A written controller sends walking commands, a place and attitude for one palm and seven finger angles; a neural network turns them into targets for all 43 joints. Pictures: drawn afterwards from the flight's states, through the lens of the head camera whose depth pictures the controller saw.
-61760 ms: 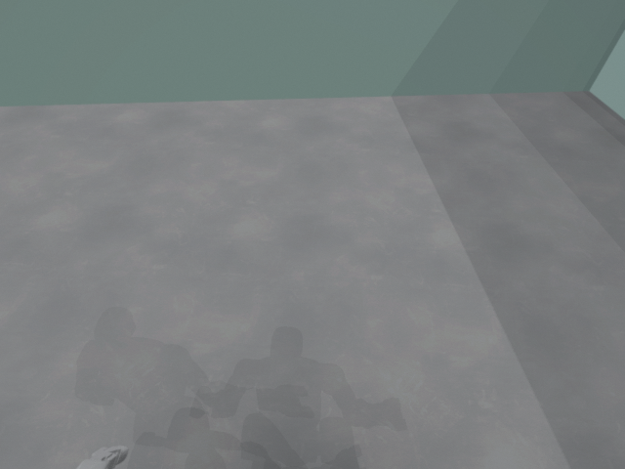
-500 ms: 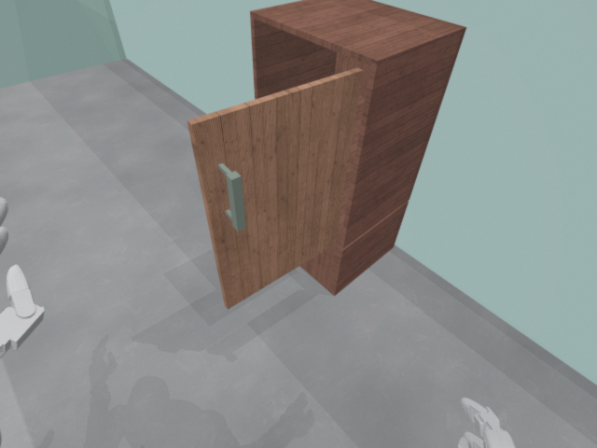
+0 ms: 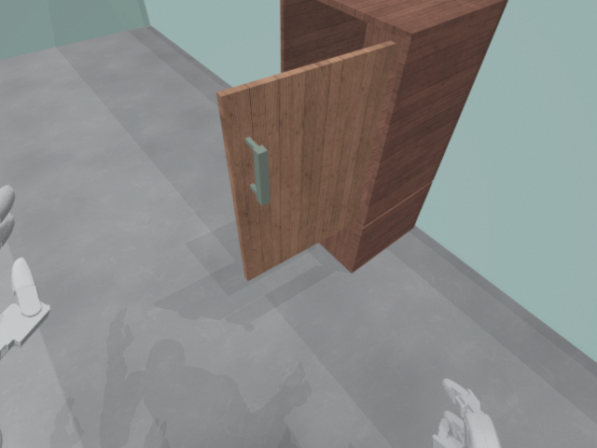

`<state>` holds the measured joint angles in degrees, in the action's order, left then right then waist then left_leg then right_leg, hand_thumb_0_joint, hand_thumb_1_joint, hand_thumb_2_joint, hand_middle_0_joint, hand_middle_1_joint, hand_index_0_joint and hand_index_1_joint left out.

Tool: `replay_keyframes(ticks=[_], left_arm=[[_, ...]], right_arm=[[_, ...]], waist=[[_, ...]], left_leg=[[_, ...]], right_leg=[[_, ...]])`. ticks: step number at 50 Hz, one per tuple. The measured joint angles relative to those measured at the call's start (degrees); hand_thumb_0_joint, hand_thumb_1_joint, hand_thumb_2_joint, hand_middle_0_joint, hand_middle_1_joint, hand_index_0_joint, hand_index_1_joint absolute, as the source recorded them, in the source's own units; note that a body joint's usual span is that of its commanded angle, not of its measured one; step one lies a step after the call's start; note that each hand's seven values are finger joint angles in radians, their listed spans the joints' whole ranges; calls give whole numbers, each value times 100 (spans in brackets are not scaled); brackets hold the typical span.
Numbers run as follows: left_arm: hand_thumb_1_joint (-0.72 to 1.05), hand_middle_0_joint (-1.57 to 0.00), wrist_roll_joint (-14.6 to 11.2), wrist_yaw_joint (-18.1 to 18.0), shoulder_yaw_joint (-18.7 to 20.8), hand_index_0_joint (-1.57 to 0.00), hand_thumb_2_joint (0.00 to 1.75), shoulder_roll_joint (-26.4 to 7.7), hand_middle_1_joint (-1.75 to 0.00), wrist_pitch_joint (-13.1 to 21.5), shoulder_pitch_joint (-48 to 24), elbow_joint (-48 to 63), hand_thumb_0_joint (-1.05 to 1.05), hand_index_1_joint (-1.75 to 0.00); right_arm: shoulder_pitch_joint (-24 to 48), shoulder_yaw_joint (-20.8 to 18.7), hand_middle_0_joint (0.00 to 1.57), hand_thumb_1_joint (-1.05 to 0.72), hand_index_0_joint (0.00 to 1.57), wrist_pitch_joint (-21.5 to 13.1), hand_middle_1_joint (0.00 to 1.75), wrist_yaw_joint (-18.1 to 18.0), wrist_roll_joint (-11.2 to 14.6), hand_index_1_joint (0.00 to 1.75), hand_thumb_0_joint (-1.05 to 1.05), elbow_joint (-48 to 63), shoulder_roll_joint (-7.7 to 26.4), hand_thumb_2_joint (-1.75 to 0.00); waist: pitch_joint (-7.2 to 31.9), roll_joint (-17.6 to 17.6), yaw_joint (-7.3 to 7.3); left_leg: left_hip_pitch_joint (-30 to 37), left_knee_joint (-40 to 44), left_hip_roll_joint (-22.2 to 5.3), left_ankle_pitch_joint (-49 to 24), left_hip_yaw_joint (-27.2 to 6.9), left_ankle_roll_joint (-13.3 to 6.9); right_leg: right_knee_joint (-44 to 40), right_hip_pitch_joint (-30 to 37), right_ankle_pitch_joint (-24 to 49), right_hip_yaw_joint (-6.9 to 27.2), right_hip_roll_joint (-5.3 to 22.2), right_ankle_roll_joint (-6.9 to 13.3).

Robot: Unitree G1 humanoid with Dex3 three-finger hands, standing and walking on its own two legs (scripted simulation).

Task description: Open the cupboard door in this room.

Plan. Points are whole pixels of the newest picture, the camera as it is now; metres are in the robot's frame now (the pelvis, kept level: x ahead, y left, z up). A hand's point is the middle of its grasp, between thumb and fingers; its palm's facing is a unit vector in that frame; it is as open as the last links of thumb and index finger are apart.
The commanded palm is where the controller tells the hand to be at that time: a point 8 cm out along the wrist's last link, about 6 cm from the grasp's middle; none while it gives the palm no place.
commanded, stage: stop stepping back and stand still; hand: left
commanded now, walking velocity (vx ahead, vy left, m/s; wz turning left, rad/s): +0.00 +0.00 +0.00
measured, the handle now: (257, 171) +0.63 +0.12 -0.02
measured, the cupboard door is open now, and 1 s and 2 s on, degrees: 86 86 86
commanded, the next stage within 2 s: let the arm hang, fingers relaxed in 0.18 s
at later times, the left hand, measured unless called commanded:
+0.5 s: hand out of the picture +0.08 +0.22 -0.13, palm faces +0.03 -0.96 -0.28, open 7.4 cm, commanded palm none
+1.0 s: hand out of the picture -0.10 +0.20 -0.16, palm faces +0.08 -0.97 -0.24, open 7.3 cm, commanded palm none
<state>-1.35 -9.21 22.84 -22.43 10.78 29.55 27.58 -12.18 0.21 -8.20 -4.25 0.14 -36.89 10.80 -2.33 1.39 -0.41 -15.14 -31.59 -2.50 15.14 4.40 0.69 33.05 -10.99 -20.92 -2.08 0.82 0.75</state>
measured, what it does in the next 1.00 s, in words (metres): shifts its weight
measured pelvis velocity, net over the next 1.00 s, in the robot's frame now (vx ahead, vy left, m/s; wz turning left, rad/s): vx -0.05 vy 0.02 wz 0.05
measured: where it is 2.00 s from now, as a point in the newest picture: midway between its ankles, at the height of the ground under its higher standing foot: outside the picture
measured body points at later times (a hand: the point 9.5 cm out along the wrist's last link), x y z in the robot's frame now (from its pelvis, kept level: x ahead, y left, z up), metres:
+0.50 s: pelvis -0.04 +0.02 +0.00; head -0.03 +0.00 +0.45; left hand +0.07 +0.27 -0.11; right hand +0.08 -0.24 -0.13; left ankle +0.02 +0.13 -0.73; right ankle -0.03 -0.11 -0.73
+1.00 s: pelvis -0.05 +0.02 +0.01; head -0.04 +0.00 +0.46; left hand -0.10 +0.25 -0.14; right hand -0.05 -0.19 -0.16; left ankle +0.02 +0.13 -0.73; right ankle -0.03 -0.11 -0.73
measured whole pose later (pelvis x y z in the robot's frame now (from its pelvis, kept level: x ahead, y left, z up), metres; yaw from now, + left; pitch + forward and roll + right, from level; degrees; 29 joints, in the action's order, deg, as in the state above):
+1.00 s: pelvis -0.05 +0.02 +0.01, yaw +3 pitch -2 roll -1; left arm 0.7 -1.7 1.3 -9.4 -1.4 19.4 -65.1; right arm -16.3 -0.5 2.2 -1.0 -1.3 -63.4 7.6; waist -3.2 -2.5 -0.5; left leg -16.6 -26.5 -1.0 7.8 2.3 -0.9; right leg 27.5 -11.3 -14.1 -4.4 1.9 -0.2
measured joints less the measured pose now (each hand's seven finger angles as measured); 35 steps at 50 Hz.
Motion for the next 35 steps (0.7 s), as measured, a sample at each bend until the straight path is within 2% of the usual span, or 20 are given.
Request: replay_keyframes(ticks=[6, 14, 16, 18, 20, 22, 25, 27, 28, 31, 35], left_arm=[[89, -21, -92, 23, 185, -22, 89, -199, -30, 218, 219, 240, 1, -30], [89, -21, -160, 83, 65, -22, 89, -31, -30, -41, 273, -234, 1, -30], [89, -21, 53, 308, -338, -21, 89, -53, -30, -41, -167, -1085, 0, -30], [89, -20, 169, 570, -882, -21, 90, 88, -30, -493, -749, -2442, 0, -30], [90, -20, 239, 735, -1336, -20, 90, 349, -30, -939, -1151, -3875, 0, -30], [90, -19, 293, 844, -1710, -20, 90, 609, -30, -1223, -1332, -5092, 0, -29], [91, -19, 298, 901, -2107, -20, 89, 971, -30, -1416, -1337, -6408, 1, -29], [91, -20, 273, 908, -2283, -20, 89, 1197, -30, -1481, -1289, -7073, 1, -29], [93, -20, 235, 829, -2231, -21, 89, 1271, -30, -1476, -1276, -7324, 0, -29], [99, -21, 217, 782, -2162, -21, 89, 1164, -30, -1406, -1263, -7882, -1, -30], [98, -20, 208, 825, -2176, -21, 89, 1118, -30, -1343, -1129, -8448, -1, -30]], right_arm=[[239, 106, 21, -91, 20, 45, 30, 120, 22, 30, 1, 191, -119, -90], [156, 69, 21, -90, 20, 205, 30, 32, 26, 30, 1, 155, 11, -90], [166, -24, 21, -90, 20, 77, 30, 253, 22, 30, 1, -166, 212, -90], [295, -73, 21, -90, 20, 285, 30, 406, -7, 30, 0, -527, 464, -90], [416, -83, 21, -90, 20, 514, 30, 454, -58, 30, 0, -807, 617, -90], [445, -71, 21, -91, 20, 667, 30, 471, -105, 30, 1, -1007, 632, -90], [296, -34, 21, -91, 20, 837, 30, 485, -153, 30, 1, -1235, 472, -90], [144, 8, 20, -91, 20, 926, 29, 485, -178, 30, 0, -1414, 335, -90], [56, 27, 20, -91, 20, 961, 29, 479, -183, 30, 0, -1512, 263, -90], [-184, 63, 20, -91, 20, 1044, 29, 449, -187, 30, 0, -1838, 72, -90], [-385, 18, 20, -91, 20, 1125, 29, 392, -171, 30, 0, -2170, -54, -90]], waist=[[12, -139, -36], [53, -213, 20], [164, -310, 69], [248, -467, 96], [272, -598, 34], [229, -597, -49], [113, -340, -148], [13, -134, -170], [-36, -53, -160], [-163, 73, -62], [-234, -37, 12]], left_leg=[[-93, 62, -123, -86, -12, 25], [-33, 364, -83, -316, 18, -35], [-272, 215, -29, -327, -64, -70], [-469, 22, 49, -297, -110, -119], [-590, -126, 101, -268, -135, -166], [-606, -179, 124, -270, -144, -175], [-545, -179, 146, -298, -161, -154], [-485, -144, 145, -324, -189, -139], [-471, -116, 132, -348, -222, -130], [-439, 15, 90, -460, -326, -99], [-397, 189, 73, -585, -380, -101]], right_leg=[[-344, 18, 260, -2, -130, 4], [-671, 85, 513, 18, -106, -59], [-498, -119, 485, -73, -49, -75], [-219, -325, 375, -122, 37, -107], [-16, -452, 298, -147, 95, -135], [75, -479, 274, -154, 122, -141], [147, -440, 244, -172, 144, -100], [122, -374, 256, -200, 138, -90], [67, -336, 288, -233, 120, -88], [-177, -223, 437, -336, 55, -56], [-468, -113, 616, -392, 16, -42]])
